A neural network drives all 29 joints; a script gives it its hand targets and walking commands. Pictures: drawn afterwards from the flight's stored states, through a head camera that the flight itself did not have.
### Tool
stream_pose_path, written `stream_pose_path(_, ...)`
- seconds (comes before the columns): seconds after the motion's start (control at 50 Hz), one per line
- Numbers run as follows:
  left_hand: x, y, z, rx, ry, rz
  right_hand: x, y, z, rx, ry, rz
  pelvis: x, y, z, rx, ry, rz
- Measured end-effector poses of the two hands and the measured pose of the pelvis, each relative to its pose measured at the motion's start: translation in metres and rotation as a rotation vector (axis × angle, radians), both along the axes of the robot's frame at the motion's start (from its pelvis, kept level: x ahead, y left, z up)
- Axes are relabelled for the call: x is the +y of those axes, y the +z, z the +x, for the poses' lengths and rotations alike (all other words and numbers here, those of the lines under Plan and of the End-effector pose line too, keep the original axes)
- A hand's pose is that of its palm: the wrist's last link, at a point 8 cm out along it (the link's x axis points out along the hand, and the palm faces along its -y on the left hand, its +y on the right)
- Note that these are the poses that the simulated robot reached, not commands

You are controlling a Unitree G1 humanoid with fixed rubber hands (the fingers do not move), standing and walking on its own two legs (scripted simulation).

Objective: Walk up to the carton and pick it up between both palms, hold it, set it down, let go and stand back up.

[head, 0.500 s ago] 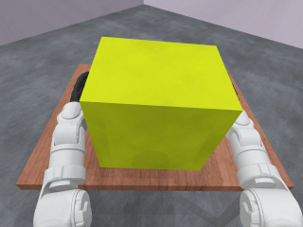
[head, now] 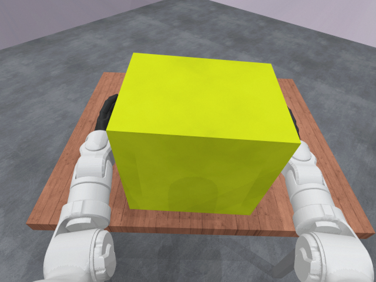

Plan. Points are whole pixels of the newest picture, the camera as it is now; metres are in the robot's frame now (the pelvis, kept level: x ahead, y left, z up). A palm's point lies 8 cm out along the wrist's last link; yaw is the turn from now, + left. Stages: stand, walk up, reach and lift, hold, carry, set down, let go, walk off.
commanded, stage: set down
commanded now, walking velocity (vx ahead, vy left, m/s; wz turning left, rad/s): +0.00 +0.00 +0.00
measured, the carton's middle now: (196, 140) +0.41 +0.03 +0.09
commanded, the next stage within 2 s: none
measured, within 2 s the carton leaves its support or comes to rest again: rests again in 1.02 s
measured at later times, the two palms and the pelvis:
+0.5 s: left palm (111, 137) +0.40 +0.22 +0.09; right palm (282, 146) +0.41 -0.17 +0.09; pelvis +0.00 +0.00 +0.00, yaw -1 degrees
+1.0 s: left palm (113, 144) +0.41 +0.22 +0.06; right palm (277, 152) +0.42 -0.17 +0.06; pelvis +0.00 +0.00 +0.00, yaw -1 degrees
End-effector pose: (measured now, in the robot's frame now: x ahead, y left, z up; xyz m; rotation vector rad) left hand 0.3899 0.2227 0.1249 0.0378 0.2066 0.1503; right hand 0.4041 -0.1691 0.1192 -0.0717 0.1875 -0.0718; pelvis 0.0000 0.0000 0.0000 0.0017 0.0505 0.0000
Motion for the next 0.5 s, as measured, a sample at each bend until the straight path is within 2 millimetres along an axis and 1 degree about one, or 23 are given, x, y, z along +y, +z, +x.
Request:
stream_pose_path(0.16, 0.002, -0.012, 0.003, 0.019, -0.001, 0.0, 0.002, -0.011, 0.003, 0.017, 0.001, -0.008, 0.001, 0.0, 0.001, 0.019, 0.001, -0.001)
stream_pose_path(0.5, -0.001, -0.035, 0.013, 0.048, -0.012, 0.0, -0.001, -0.034, 0.008, 0.041, -0.006, -0.017, 0.003, 0.0, 0.002, 0.079, -0.013, -0.003)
